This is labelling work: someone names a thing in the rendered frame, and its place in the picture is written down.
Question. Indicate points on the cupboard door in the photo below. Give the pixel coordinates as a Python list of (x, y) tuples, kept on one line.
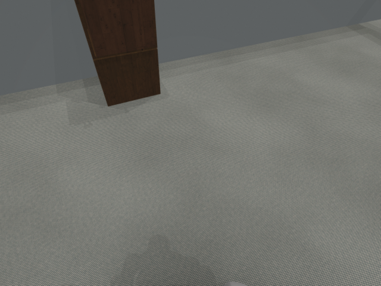
[(117, 26)]

